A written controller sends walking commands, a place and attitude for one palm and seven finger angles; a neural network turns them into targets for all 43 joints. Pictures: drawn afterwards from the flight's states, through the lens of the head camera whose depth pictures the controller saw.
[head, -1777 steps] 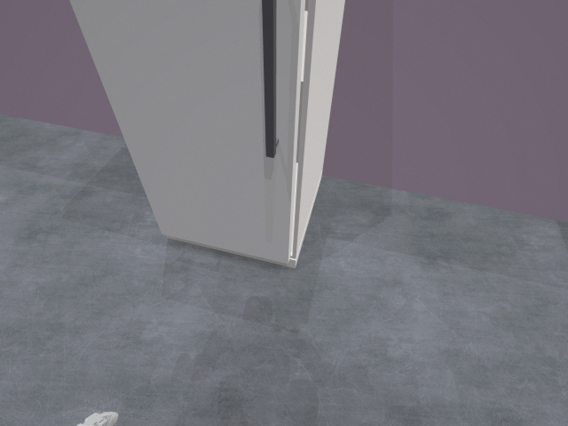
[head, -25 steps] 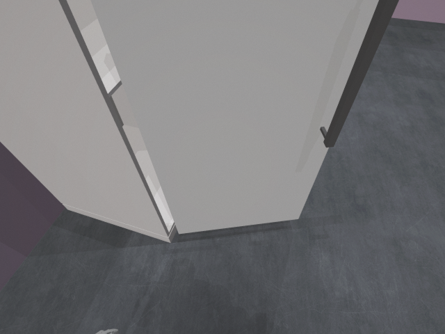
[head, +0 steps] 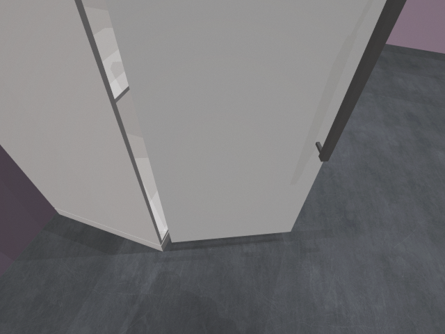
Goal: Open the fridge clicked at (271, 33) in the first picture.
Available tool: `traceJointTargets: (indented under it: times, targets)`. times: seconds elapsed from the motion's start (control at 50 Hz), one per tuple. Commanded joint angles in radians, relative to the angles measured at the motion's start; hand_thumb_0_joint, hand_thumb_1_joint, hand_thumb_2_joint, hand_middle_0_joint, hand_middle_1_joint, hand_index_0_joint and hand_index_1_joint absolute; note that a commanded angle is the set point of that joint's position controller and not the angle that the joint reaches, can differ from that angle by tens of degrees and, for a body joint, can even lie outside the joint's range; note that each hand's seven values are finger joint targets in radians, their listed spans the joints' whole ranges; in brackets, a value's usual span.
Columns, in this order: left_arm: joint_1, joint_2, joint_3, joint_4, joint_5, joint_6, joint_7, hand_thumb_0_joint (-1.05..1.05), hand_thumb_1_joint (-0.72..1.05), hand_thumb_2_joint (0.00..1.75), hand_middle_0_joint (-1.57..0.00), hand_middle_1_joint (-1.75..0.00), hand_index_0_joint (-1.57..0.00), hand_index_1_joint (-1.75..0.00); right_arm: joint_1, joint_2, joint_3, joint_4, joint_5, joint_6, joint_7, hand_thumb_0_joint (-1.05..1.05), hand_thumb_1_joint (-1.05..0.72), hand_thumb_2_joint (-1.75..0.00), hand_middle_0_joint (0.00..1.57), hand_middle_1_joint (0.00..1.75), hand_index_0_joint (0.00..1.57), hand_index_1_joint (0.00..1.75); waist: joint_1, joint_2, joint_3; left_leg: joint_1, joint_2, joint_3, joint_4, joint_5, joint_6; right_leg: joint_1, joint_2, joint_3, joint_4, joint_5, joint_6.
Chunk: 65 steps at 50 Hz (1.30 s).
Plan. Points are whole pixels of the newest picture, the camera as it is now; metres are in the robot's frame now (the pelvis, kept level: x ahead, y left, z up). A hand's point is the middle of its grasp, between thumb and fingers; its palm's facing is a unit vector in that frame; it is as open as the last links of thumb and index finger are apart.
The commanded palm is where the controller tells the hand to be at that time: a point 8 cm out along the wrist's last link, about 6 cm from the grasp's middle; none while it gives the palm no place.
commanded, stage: let the arm hang, fingers relaxed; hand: right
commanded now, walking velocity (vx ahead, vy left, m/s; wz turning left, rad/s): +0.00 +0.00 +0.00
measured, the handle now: (351, 83) +0.63 -0.25 +0.13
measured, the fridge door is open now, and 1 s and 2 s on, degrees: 65 65 65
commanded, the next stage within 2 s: look to check the result in 0.28 s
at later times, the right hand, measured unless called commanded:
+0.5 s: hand out of the picture +0.01 -0.17 -0.18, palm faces +0.01 +0.98 -0.19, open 7.4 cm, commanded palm none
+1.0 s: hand out of the picture +0.02 -0.18 -0.18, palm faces +0.01 +0.98 -0.20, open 7.4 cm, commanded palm none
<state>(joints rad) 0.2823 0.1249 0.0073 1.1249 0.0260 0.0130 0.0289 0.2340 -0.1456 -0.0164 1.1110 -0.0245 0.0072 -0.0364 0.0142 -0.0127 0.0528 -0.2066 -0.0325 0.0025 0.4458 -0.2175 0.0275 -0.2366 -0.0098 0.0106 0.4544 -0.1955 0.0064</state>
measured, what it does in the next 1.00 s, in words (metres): stands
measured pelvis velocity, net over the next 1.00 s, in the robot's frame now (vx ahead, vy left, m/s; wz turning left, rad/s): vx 0.00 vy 0.00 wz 0.01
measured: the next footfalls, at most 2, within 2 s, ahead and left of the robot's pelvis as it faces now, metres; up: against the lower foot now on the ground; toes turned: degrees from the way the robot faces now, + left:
none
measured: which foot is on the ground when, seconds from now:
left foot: down 0.00-1.00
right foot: down 0.00-1.00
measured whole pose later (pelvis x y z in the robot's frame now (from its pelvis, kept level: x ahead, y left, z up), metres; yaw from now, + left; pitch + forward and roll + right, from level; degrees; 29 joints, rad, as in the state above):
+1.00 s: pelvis +0.00 +0.00 +0.00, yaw +0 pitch -1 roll +0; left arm 0.25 0.14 0.01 1.13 0.02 0.01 0.03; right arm 0.23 -0.15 -0.02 1.12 -0.03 0.00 -0.03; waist 0.01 -0.01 0.06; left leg -0.21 -0.03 -0.01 0.44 -0.22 0.02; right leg -0.23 -0.01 0.00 0.45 -0.20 0.00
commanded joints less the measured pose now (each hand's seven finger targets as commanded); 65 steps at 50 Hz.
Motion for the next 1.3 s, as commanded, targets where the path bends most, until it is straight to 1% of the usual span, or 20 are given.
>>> traceJointTargets:
  times: [0.0,0.02,0.08,0.2,0.3,0.34,0.4,0.44,0.48,0.52,0.66,0.74,0.78,0.84,0.94,1.1,1.2,1.22,1.26,1.28]
  targets:
    - [0.069,0.101,0.025,-0.021,-0.002,-0.016,0.013,0.00,0.90,0.90,-0.20,-0.30,-0.20,-0.30,0.060,-0.099,-0.019,-0.029,0.007,-0.015,0.001,0.00,-0.90,-0.90,0.20,0.30,0.20,0.30,-0.008,0.008,0.032,-0.043,0.104,-0.110,-0.112,-0.045,0.025,-0.016,-0.081,0.079,-0.084,0.010,-0.040]
    - [0.067,0.101,0.026,-0.023,-0.002,-0.016,0.012,0.00,0.90,0.90,-0.20,-0.30,-0.20,-0.30,0.064,-0.100,-0.019,-0.030,0.007,-0.015,0.002,0.00,-0.90,-0.90,0.20,0.30,0.20,0.30,-0.010,-0.010,0.031,-0.043,0.104,-0.113,-0.112,-0.042,0.025,-0.016,-0.079,0.080,-0.084,0.009,-0.041]
    - [0.062,0.103,0.025,-0.024,-0.002,-0.016,0.012,0.00,0.90,0.90,-0.20,-0.30,-0.20,-0.30,0.059,-0.103,-0.020,-0.031,0.006,-0.015,0.003,0.00,-0.90,-0.90,0.20,0.30,0.20,0.30,-0.009,0.005,0.038,-0.050,0.102,-0.109,-0.112,-0.050,0.023,-0.017,-0.082,0.083,-0.088,-0.003,-0.040]
    - [0.054,0.110,0.026,-0.029,-0.002,-0.016,0.011,0.00,0.90,0.90,-0.20,-0.30,-0.20,-0.30,0.058,-0.102,-0.021,-0.032,0.004,-0.015,0.004,0.00,-0.90,-0.90,0.20,0.30,0.20,0.30,-0.009,0.003,0.035,-0.051,0.098,-0.109,-0.113,-0.067,0.020,-0.020,-0.084,0.091,-0.100,-0.026,-0.043]
    - [0.048,0.115,0.026,-0.030,-0.003,-0.019,0.012,0.00,0.90,0.90,-0.20,-0.30,-0.20,-0.30,0.062,-0.100,-0.019,-0.026,0.005,-0.017,0.004,0.00,-0.90,-0.90,0.20,0.30,0.20,0.30,-0.008,0.002,0.010,-0.047,0.103,-0.112,-0.112,-0.040,0.019,0.005,-0.084,0.087,-0.090,0.006,-0.042]
    - [0.052,0.121,0.025,-0.030,-0.005,-0.017,0.012,0.00,0.90,0.90,-0.20,-0.30,-0.20,-0.30,0.063,-0.109,-0.019,-0.027,0.004,-0.017,0.003,0.00,-0.90,-0.90,0.20,0.30,0.20,0.30,-0.007,0.019,0.012,-0.047,0.100,-0.113,-0.115,-0.044,0.019,0.007,-0.086,0.088,-0.089,0.011,-0.042]
    - [0.045,0.116,0.025,-0.026,-0.003,-0.016,0.012,0.00,0.90,0.90,-0.20,-0.30,-0.20,-0.30,0.062,-0.101,-0.018,-0.021,0.005,-0.016,0.004,0.00,-0.90,-0.90,0.20,0.30,0.20,0.30,-0.007,-0.007,0.022,-0.053,0.102,-0.114,-0.117,-0.058,0.019,0.000,-0.083,0.089,-0.095,-0.010,-0.041]
    - [0.053,0.122,0.026,-0.029,-0.006,-0.017,0.012,0.00,0.90,0.90,-0.20,-0.30,-0.20,-0.30,0.068,-0.108,-0.019,-0.021,0.004,-0.018,0.003,0.00,-0.90,-0.90,0.20,0.30,0.20,0.30,-0.007,0.015,0.008,-0.041,0.101,-0.114,-0.114,-0.034,0.019,0.009,-0.085,0.087,-0.085,0.023,-0.041]
    - [0.049,0.118,0.025,-0.026,-0.004,-0.019,0.013,0.00,0.90,0.90,-0.20,-0.30,-0.20,-0.30,0.063,-0.099,-0.019,-0.018,0.005,-0.017,0.003,0.00,-0.90,-0.90,0.20,0.30,0.20,0.30,-0.006,-0.001,-0.002,-0.038,0.101,-0.108,-0.107,-0.024,0.017,0.017,-0.089,0.089,-0.088,0.028,-0.042]
    - [0.042,0.117,0.025,-0.025,-0.004,-0.016,0.013,0.00,0.90,0.90,-0.20,-0.30,-0.20,-0.30,0.063,-0.098,-0.018,-0.016,0.005,-0.015,0.003,0.00,-0.90,-0.90,0.20,0.30,0.20,0.30,-0.008,0.002,0.023,-0.050,0.101,-0.108,-0.113,-0.047,0.017,0.002,-0.085,0.091,-0.094,-0.001,-0.042]
    - [0.042,0.116,0.027,-0.024,-0.005,-0.019,0.014,0.00,0.90,0.90,-0.20,-0.30,-0.20,-0.30,0.066,-0.097,-0.019,-0.018,0.005,-0.018,0.001,0.00,-0.90,-0.90,0.20,0.30,0.20,0.30,-0.007,0.007,-0.006,-0.034,0.106,-0.113,-0.106,0.008,0.017,0.026,-0.089,0.083,-0.077,0.056,-0.041]
    - [0.043,0.120,0.027,-0.024,-0.007,-0.018,0.013,0.00,0.90,0.90,-0.20,-0.30,-0.20,-0.30,0.062,-0.107,-0.021,-0.021,0.004,-0.018,0.000,0.00,-0.90,-0.90,0.20,0.30,0.20,0.30,-0.008,0.007,-0.001,-0.032,0.103,-0.112,-0.105,0.007,0.016,0.026,-0.090,0.084,-0.078,0.060,-0.039]
    - [0.036,0.113,0.026,-0.020,-0.005,-0.017,0.014,0.00,0.90,0.90,-0.20,-0.30,-0.20,-0.30,0.055,-0.096,-0.020,-0.019,0.005,-0.017,0.000,0.00,-0.90,-0.90,0.20,0.30,0.20,0.30,-0.006,0.001,0.016,-0.041,0.102,-0.113,-0.108,-0.006,0.016,0.018,-0.091,0.086,-0.085,0.043,-0.040]
    - [0.034,0.124,0.027,-0.023,-0.006,-0.015,0.012,0.00,0.90,0.90,-0.20,-0.30,-0.20,-0.30,0.058,-0.107,-0.020,-0.021,0.003,-0.015,0.001,0.00,-0.90,-0.90,0.20,0.30,0.20,0.30,-0.009,-0.004,0.021,-0.047,0.098,-0.115,-0.113,-0.036,0.015,0.014,-0.090,0.087,-0.090,0.015,-0.040]
    - [0.041,0.121,0.027,-0.022,-0.005,-0.017,0.012,0.00,0.90,0.90,-0.20,-0.30,-0.20,-0.30,0.053,-0.108,-0.022,-0.024,0.003,-0.018,0.001,0.00,-0.90,-0.90,0.20,0.30,0.20,0.30,-0.006,0.027,0.002,-0.036,0.102,-0.118,-0.112,-0.012,0.017,0.024,-0.087,0.082,-0.080,0.045,-0.038]
    - [0.035,0.117,0.024,-0.016,-0.004,-0.016,0.012,0.00,0.90,0.90,-0.20,-0.30,-0.20,-0.30,0.041,-0.107,-0.021,-0.023,0.006,-0.017,0.001,0.00,-0.90,-0.90,0.20,0.30,0.20,0.30,-0.006,-0.003,0.013,-0.035,0.103,-0.119,-0.115,-0.023,0.016,0.016,-0.090,0.085,-0.090,0.033,-0.037]
    - [0.034,0.118,0.025,-0.013,-0.003,-0.015,0.012,0.00,0.90,0.90,-0.20,-0.30,-0.20,-0.30,0.043,-0.106,-0.020,-0.020,0.006,-0.017,0.002,0.00,-0.90,-0.90,0.20,0.30,0.20,0.30,-0.007,0.020,0.009,-0.037,0.104,-0.118,-0.118,-0.023,0.016,0.022,-0.087,0.081,-0.086,0.035,-0.036]
    - [0.039,0.118,0.025,-0.014,-0.004,-0.016,0.012,0.00,0.90,0.90,-0.20,-0.30,-0.20,-0.30,0.043,-0.108,-0.021,-0.022,0.006,-0.018,0.002,0.00,-0.90,-0.90,0.20,0.30,0.20,0.30,-0.006,0.010,0.005,-0.032,0.105,-0.121,-0.117,-0.015,0.017,0.022,-0.086,0.080,-0.083,0.044,-0.036]
    - [0.040,0.117,0.027,-0.013,-0.004,-0.017,0.011,0.00,0.90,0.90,-0.20,-0.30,-0.20,-0.30,0.045,-0.111,-0.022,-0.022,0.006,-0.019,0.001,0.00,-0.90,-0.90,0.20,0.30,0.20,0.30,-0.005,0.030,-0.006,-0.030,0.110,-0.120,-0.116,0.010,0.018,0.039,-0.086,0.073,-0.073,0.071,-0.034]
    - [0.040,0.118,0.025,-0.012,-0.004,-0.017,0.013,0.00,0.90,0.90,-0.20,-0.30,-0.20,-0.30,0.044,-0.107,-0.020,-0.021,0.007,-0.019,0.001,0.00,-0.90,-0.90,0.20,0.30,0.20,0.30,-0.005,0.015,-0.005,-0.031,0.110,-0.121,-0.114,0.019,0.018,0.040,-0.086,0.073,-0.071,0.076,-0.034]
